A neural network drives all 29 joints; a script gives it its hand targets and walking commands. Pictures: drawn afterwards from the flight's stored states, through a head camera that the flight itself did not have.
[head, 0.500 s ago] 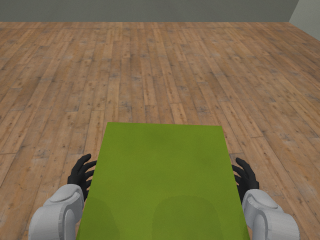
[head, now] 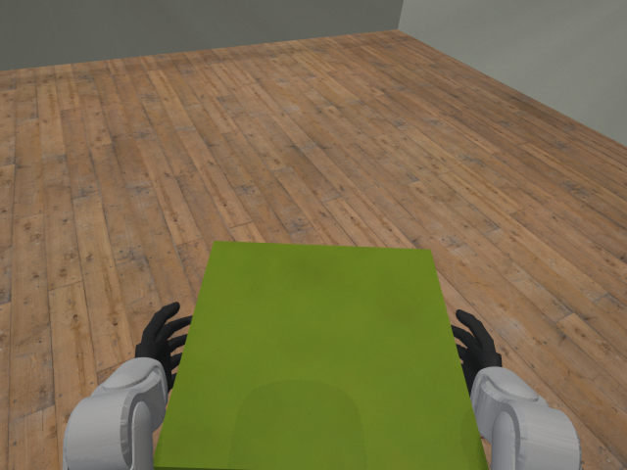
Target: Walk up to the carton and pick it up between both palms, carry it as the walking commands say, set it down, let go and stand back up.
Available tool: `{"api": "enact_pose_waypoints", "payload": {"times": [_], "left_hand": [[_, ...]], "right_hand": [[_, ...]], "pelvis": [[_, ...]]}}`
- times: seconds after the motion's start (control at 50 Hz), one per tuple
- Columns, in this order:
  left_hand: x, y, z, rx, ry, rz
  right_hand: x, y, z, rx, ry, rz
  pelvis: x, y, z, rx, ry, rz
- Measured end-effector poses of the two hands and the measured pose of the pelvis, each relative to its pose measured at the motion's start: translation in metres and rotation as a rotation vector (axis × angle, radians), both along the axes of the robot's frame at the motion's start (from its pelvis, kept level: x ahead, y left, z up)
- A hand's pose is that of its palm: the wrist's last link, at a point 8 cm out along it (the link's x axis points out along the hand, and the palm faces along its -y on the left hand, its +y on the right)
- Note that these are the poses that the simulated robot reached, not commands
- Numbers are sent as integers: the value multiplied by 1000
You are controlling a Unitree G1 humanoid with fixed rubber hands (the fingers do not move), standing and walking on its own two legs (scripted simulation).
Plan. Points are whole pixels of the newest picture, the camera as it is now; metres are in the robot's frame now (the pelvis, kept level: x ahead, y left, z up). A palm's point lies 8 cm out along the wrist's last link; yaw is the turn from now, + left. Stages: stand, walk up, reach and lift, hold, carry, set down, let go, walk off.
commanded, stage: carry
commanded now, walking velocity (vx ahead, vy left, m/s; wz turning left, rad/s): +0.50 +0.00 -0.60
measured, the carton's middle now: (316, 385) +0.26 +0.00 +0.00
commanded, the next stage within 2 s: none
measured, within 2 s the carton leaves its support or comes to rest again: neither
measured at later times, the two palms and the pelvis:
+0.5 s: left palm (259, 211) +0.54 +0.10 +0.04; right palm (473, 235) +0.50 -0.26 +0.05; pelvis +0.28 -0.05 -0.01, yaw -10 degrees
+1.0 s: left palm (354, 106) +0.90 -0.09 +0.07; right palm (514, 156) +0.68 -0.38 +0.09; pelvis +0.59 -0.09 +0.00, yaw -32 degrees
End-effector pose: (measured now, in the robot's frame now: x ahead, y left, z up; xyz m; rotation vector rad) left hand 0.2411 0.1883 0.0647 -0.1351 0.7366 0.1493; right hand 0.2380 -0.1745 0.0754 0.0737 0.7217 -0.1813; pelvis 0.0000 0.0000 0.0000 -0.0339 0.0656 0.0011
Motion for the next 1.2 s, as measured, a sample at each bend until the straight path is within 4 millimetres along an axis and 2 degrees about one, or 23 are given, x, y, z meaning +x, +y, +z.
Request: {"api": "enact_pose_waypoints", "payload": {"times": [0.08, 0.18, 0.26, 0.36, 0.44, 0.52, 0.62, 0.7, 0.78, 0.86, 0.94, 1.04, 1.14, 1.2], "left_hand": [[49, -12, 4, -18, -7, -67], [113, -29, 5, -33, -33, -116], [168, -44, -2, -32, -44, -128], [234, -67, -19, -18, -56, -98], [272, -77, -29, 0, 33, -82], [314, -88, -20, 7, 45, -103], [389, -108, -9, -11, -13, -182], [463, -127, -10, -16, -70, -285], [525, -160, -6, -12, -40, -424], [574, -201, 3, -26, -16, -521], [621, -243, 10, -38, -35, -591], [676, -293, 6, -42, -54, -620], [729, -344, -12, -30, -67, -593], [752, -364, -25, -6, -2, -566]], "right_hand": [[23, -11, 9, -10, -7, -74], [70, -25, 14, -21, -34, -126], [120, -40, 7, -22, -44, -137], [197, -65, -15, -19, -58, -99], [240, -76, -29, 19, 30, -102], [271, -86, -26, 50, 41, -146], [316, -100, -13, 42, -21, -230], [357, -110, -10, 16, -76, -314], [378, -126, -8, 7, -41, -433], [393, -150, 2, -2, -18, -536], [419, -179, 14, -22, -36, -599], [467, -224, 12, -32, -53, -624], [528, -280, -12, -32, -63, -590], [558, -306, -26, 4, -2, -573]], "pelvis": [[34, 6, 6, -18, 1, -34], [86, 2, 4, -30, -1, -72], [137, -10, -6, -35, -6, -94], [205, -36, -29, -26, -25, -90], [248, -43, -19, -19, -6, -140], [295, -48, -7, 5, 7, -188], [362, -45, -5, 17, 13, -251], [422, -42, -18, 21, 7, -344], [467, -45, -9, 24, 1, -433], [512, -53, 3, 2, 8, -487], [554, -72, 6, -13, 9, -527], [608, -111, -3, -19, 2, -566], [660, -166, -28, -23, -21, -560], [686, -187, -24, -19, -7, -594]]}}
